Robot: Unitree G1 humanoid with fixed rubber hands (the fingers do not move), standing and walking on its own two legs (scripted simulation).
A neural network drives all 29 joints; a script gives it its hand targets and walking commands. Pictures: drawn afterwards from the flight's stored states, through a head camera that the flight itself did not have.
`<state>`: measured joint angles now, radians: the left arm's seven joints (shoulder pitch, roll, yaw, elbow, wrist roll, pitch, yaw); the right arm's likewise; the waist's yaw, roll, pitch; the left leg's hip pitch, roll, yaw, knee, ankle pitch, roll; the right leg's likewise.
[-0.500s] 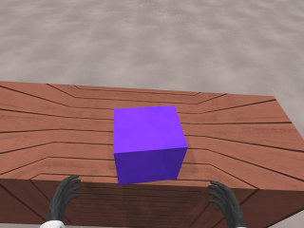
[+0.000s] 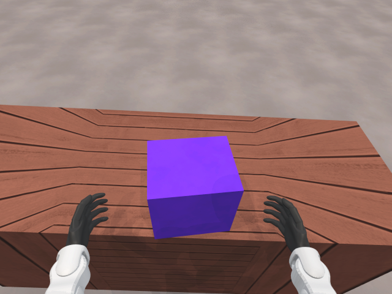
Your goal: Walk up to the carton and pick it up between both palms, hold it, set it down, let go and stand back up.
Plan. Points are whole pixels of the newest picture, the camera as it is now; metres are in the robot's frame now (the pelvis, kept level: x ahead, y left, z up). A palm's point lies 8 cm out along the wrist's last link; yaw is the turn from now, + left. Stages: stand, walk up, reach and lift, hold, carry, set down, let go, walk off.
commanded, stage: reach and lift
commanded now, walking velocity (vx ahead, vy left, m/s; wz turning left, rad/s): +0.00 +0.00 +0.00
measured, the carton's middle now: (190, 187) +0.41 +0.05 -0.06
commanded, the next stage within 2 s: none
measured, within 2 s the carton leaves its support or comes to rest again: neither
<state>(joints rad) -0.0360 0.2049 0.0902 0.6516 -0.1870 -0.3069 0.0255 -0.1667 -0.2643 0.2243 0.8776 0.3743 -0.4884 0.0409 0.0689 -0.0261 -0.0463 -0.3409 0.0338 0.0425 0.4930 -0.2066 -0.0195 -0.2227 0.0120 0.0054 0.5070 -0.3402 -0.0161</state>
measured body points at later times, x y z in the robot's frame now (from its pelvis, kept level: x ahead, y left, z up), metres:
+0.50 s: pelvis +0.00 +0.00 +0.00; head +0.01 +0.01 +0.45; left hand +0.31 +0.27 +0.03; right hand +0.37 -0.17 +0.04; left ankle +0.03 +0.13 -0.74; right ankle -0.05 -0.11 -0.74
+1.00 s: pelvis -0.01 +0.00 +0.00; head +0.03 +0.01 +0.45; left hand +0.36 +0.28 +0.07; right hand +0.44 -0.15 +0.09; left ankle +0.03 +0.13 -0.74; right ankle -0.05 -0.11 -0.74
